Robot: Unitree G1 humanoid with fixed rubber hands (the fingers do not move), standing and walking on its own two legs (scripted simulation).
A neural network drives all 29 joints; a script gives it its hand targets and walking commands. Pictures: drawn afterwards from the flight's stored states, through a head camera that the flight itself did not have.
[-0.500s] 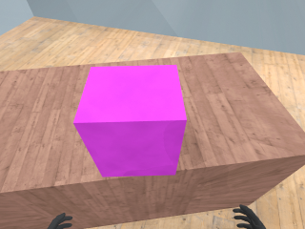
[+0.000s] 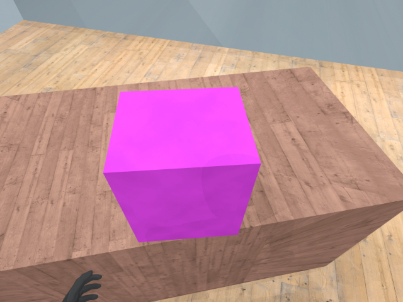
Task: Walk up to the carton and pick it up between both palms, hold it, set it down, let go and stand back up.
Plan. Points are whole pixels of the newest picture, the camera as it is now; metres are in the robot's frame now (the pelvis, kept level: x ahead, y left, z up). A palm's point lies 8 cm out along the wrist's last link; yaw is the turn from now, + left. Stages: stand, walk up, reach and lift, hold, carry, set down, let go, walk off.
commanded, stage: walk up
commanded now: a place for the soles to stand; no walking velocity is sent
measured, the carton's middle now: (184, 170) +0.38 +0.03 +0.04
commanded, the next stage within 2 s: none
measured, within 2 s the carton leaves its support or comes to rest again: neither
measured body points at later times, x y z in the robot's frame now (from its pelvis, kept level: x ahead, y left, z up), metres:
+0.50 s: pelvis +0.00 +0.00 +0.01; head +0.00 +0.00 +0.46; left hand +0.16 +0.26 -0.08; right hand +0.10 -0.28 -0.09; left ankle -0.05 +0.10 -0.72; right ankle +0.03 -0.12 -0.72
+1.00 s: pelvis +0.00 -0.02 +0.01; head +0.00 -0.02 +0.46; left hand +0.11 +0.26 -0.09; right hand +0.10 -0.28 -0.09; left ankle -0.05 +0.10 -0.72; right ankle +0.03 -0.12 -0.72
